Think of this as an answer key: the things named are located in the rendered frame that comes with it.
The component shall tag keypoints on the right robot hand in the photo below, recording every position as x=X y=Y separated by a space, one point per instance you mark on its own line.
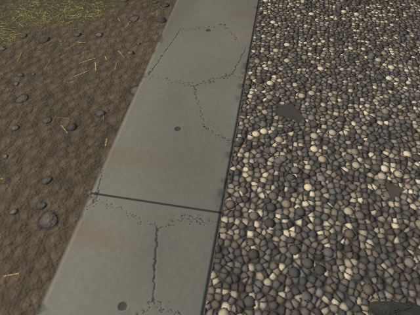
x=394 y=308

